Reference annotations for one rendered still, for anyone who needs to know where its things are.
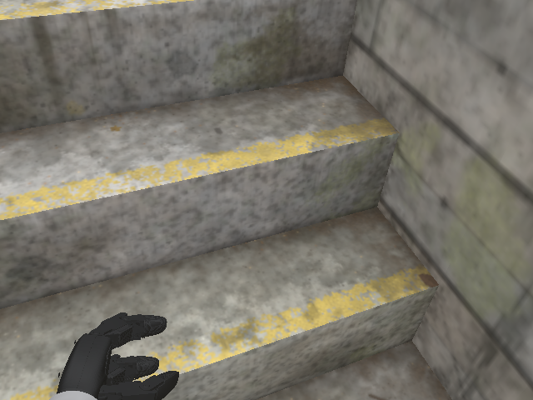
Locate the left robot hand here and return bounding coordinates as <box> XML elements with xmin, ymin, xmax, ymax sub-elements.
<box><xmin>57</xmin><ymin>312</ymin><xmax>179</xmax><ymax>400</ymax></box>

